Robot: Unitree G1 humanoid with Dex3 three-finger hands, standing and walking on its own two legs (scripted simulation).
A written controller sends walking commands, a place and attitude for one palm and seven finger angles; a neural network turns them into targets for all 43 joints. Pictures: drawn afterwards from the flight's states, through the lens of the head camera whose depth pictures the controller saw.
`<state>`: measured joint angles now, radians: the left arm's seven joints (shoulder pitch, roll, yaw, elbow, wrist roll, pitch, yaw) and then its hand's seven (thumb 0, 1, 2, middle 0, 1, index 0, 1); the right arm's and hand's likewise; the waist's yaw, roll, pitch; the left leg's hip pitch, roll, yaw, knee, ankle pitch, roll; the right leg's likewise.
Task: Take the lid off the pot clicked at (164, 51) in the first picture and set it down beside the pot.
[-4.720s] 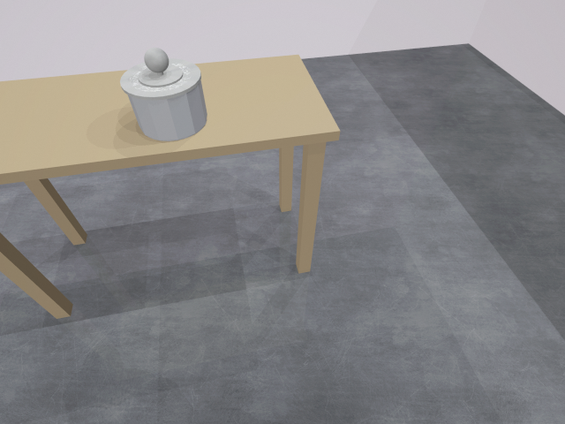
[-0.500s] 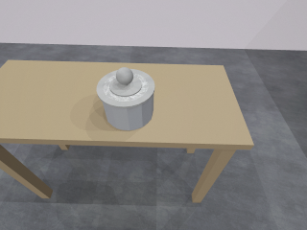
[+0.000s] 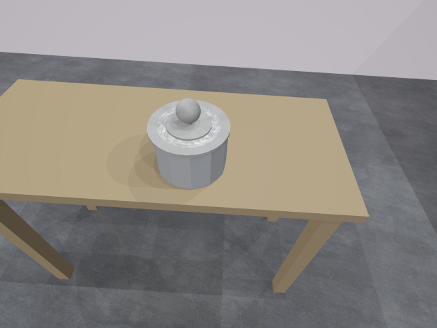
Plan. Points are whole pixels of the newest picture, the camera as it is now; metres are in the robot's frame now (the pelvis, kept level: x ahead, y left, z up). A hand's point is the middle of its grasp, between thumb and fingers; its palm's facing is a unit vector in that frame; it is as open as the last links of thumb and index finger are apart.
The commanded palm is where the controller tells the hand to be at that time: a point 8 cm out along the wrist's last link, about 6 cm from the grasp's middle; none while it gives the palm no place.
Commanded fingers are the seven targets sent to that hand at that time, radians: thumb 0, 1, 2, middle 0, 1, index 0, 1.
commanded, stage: look again from close up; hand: left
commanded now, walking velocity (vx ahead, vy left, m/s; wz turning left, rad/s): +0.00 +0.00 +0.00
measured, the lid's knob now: (188, 110) +0.51 +0.11 +0.12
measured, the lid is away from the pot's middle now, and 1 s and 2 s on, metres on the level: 0.00 0.00 0.00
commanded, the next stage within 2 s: shuffle to correct the standing spot in 1.02 s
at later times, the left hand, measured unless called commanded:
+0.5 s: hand out of the picture -0.02 +0.19 -0.18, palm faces +0.04 -0.98 -0.18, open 7.4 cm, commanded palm none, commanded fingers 0.00 0.90 0.90 -0.20 -0.30 -0.20 -0.30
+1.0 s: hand out of the picture -0.05 +0.18 -0.18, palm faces +0.05 -0.99 -0.16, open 7.4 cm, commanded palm none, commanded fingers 0.00 0.90 0.90 -0.20 -0.30 -0.20 -0.30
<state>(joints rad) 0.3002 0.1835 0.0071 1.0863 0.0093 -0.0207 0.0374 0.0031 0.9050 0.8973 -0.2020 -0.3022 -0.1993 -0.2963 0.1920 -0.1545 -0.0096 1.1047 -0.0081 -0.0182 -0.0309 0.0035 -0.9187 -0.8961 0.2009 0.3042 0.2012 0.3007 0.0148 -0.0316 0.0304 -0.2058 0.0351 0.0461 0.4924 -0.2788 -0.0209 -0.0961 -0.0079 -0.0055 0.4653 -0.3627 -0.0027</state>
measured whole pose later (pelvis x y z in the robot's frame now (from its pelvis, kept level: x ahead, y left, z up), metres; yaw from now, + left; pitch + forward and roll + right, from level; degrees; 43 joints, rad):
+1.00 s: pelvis -0.03 +0.02 +0.00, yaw +0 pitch -1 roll +0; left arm 0.32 0.14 0.00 1.12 0.01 -0.02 0.04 0.00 0.91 0.90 -0.20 -0.30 -0.20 -0.30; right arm 0.27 -0.13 -0.01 1.15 -0.01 -0.02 -0.03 0.01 -0.92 -0.90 0.20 0.30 0.20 0.30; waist 0.01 -0.03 0.05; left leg -0.20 0.01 0.05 0.45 -0.22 0.01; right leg -0.10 -0.03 -0.01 0.43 -0.31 0.02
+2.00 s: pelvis +0.07 -0.05 -0.01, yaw +1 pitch -1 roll +1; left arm 0.22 0.16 0.04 1.00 0.02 -0.03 0.04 0.01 0.92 0.90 -0.20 -0.30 -0.20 -0.30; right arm 0.22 -0.15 -0.05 1.08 0.00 0.01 -0.04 0.01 -0.91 -0.90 0.20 0.30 0.20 0.30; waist 0.00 0.00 0.11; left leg -0.31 0.00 0.02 0.82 -0.56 -0.02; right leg -0.33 -0.03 -0.07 0.63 -0.28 -0.03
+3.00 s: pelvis +0.09 +0.01 +0.00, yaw -1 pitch -1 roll +0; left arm 0.30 0.14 -0.01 1.08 0.01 0.00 0.04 0.01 0.91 0.90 -0.20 -0.30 -0.20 -0.30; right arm 0.30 -0.14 0.00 1.09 -0.01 -0.03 -0.02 0.01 -0.92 -0.90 0.20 0.30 0.20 0.30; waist -0.01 -0.01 0.02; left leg -0.19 -0.08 0.11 0.42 -0.23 0.11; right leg -0.19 -0.04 -0.01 0.45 -0.25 0.03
